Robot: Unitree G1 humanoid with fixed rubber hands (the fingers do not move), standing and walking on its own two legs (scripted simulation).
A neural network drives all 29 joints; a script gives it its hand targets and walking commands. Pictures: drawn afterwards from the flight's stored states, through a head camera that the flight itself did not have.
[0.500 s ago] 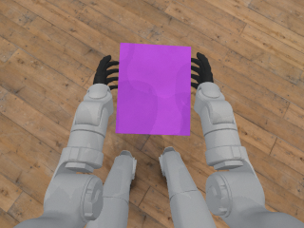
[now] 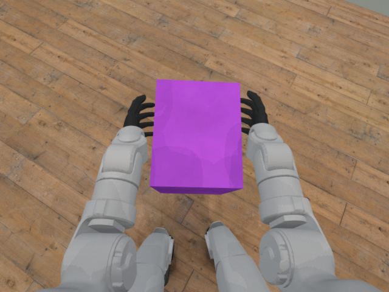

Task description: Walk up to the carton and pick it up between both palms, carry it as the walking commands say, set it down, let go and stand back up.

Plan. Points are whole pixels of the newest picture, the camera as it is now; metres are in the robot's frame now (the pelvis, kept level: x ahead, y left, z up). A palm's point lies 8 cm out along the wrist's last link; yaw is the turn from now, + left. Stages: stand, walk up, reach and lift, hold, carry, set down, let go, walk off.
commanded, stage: reach and lift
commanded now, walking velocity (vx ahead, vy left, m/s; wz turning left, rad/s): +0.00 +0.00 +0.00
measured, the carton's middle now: (194, 146) +0.40 -0.02 -0.07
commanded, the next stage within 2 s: hold in 1.74 s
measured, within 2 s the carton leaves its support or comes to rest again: neither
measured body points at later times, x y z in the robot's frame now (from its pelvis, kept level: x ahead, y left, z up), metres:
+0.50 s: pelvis +0.08 -0.01 +0.03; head +0.00 +0.00 +0.47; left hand +0.41 +0.11 +0.08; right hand +0.41 -0.14 +0.09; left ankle +0.12 +0.11 -0.69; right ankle +0.14 -0.14 -0.69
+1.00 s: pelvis +0.09 +0.01 +0.04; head +0.02 +0.02 +0.48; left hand +0.39 +0.11 +0.08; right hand +0.39 -0.14 +0.08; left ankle +0.12 +0.11 -0.69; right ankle +0.14 -0.14 -0.69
